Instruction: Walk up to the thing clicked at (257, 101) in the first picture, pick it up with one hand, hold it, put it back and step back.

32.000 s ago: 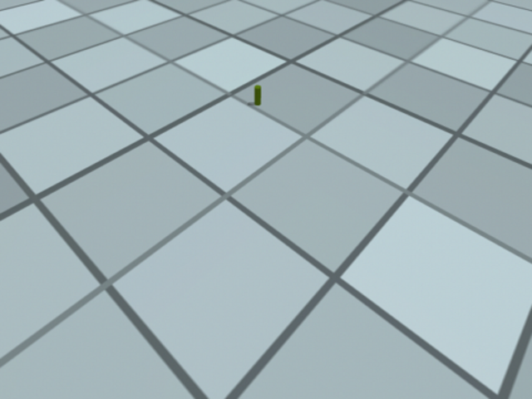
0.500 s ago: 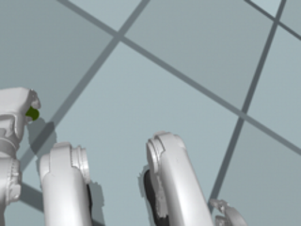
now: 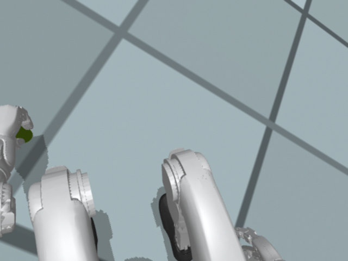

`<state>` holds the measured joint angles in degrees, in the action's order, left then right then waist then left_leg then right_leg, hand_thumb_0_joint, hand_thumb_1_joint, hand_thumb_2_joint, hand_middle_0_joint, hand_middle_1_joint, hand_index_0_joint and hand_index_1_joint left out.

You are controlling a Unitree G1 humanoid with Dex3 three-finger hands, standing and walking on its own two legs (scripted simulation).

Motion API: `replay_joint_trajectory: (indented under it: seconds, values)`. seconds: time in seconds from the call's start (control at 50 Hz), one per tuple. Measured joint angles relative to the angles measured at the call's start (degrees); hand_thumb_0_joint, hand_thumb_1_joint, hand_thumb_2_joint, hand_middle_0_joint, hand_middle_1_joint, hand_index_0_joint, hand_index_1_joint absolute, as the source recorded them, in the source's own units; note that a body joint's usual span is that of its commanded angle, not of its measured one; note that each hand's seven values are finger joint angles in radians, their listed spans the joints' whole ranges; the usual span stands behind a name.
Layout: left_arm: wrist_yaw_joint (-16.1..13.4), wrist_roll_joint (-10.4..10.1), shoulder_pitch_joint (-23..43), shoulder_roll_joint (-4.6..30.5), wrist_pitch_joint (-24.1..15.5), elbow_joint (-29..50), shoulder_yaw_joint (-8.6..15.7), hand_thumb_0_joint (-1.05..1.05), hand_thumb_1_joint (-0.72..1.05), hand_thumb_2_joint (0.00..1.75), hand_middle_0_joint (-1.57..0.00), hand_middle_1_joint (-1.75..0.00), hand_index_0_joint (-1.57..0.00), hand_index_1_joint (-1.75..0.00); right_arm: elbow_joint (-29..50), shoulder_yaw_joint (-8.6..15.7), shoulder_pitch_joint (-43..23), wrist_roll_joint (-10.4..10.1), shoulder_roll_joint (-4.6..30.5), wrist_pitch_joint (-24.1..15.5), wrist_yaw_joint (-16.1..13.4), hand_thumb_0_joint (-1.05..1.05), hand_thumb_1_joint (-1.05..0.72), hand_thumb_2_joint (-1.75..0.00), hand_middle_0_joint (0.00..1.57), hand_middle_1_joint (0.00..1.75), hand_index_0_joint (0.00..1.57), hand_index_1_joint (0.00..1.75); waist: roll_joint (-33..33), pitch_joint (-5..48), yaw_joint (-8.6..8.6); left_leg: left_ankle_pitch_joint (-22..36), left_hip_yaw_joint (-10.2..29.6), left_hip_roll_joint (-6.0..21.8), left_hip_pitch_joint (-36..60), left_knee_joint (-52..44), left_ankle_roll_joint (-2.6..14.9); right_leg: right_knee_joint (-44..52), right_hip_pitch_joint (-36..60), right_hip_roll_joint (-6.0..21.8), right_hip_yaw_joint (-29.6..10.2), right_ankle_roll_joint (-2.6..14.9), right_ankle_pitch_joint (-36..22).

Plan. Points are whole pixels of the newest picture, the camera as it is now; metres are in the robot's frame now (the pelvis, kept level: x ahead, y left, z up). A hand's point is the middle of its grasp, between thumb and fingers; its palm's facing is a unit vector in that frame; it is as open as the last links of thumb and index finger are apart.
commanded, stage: rest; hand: left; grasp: from above
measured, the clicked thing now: (14, 130) +0.43 +0.30 -0.24
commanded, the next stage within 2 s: open in 0.36 s
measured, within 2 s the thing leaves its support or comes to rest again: neither
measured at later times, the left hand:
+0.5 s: hand (11, 135) +0.41 +0.30 -0.21, palm faces -0.44 -0.15 -0.89, open 5.5 cm
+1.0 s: hand (11, 135) +0.41 +0.30 -0.21, palm faces -0.43 -0.14 -0.89, open 10.6 cm
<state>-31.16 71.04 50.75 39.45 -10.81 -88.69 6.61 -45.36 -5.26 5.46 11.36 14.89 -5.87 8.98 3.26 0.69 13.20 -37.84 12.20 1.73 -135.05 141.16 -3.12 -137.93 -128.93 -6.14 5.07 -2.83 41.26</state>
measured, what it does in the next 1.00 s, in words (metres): stands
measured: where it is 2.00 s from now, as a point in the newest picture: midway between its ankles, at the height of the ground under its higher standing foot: (136, 249)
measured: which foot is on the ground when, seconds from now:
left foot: down 0.00-1.00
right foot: down 0.00-1.00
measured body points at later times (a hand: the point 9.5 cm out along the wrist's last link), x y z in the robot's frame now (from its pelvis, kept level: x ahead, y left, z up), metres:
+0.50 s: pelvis +0.00 +0.00 -0.01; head +0.23 +0.09 +0.37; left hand +0.43 +0.30 -0.16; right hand +0.07 -0.26 -0.11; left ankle +0.08 +0.14 -0.28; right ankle +0.09 -0.12 -0.28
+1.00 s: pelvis +0.00 +0.01 -0.01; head +0.22 +0.10 +0.37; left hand +0.43 +0.30 -0.16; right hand +0.06 -0.25 -0.10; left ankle +0.08 +0.14 -0.28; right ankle +0.09 -0.12 -0.28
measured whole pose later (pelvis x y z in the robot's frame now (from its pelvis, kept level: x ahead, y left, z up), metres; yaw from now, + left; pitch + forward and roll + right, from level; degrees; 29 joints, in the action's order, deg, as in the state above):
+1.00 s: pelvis +0.00 +0.01 -0.01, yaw -2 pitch +28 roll -10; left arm -34.6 70.3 51.7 42.8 -10.4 -94.4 6.4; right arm -45.4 -8.3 5.8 14.1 15.6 -9.0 13.1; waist 3.9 -0.7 15.2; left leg -38.3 14.4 1.8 -135.2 144.2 -2.7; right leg -138.9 -128.3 -7.0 6.7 -3.5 40.8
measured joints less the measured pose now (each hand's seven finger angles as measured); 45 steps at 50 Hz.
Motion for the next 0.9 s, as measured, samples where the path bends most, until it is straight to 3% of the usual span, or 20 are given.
replay_joint_trajectory:
  seconds: [0.56, 0.74, 0.9]
  values:
    - [-3.1, 0.1, 2.1, 3.7, -1.6, -7.6, 0.6, -0.08, 0.41, 0.39, -0.87, -0.46, -1.07, -0.48, 0.7, -2.8, -0.4, 2.1, 1.0, -2.6, 2.7, 0.01, -0.91, -0.9, 0.2, 0.3, 0.2, 0.3, 0.6, -1.7, 1.66, -0.1, 1.7, 0.3, 0.0, 2.9, 0.2, -1.5, 0.1, -1.0, 1.2, -0.61, -0.9]
    - [-4.6, 0.6, 1.9, 4.5, -1.1, -6.8, 0.4, -0.02, 0.26, 0.46, -0.71, -0.54, -0.79, -0.53, 0.2, -2.9, 0.5, 2.8, 1.2, -3.2, 3.2, 0.01, -0.9, -0.9, 0.2, 0.3, 0.2, 0.3, 1.3, -1.9, 2.08, -0.1, 2.0, 0.1, -0.4, 3.3, 0.22, -1.6, 0.1, -1.0, 1.4, -0.61, -0.8]
    - [-3.7, -0.5, 1.4, 3.9, 0.5, -5.4, -0.6, 0.0, 0.09, 0.58, -0.57, -0.64, -0.61, -0.62, -0.3, -2.7, 0.7, 2.8, 0.8, -3.3, 4.0, 0.01, -0.9, -0.9, 0.2, 0.3, 0.2, 0.3, 0.9, -1.5, 1.96, -0.4, 2.1, 0.0, -0.4, 3.1, 0.29, -1.2, 0.5, -0.9, 1.6, -0.52, -0.4]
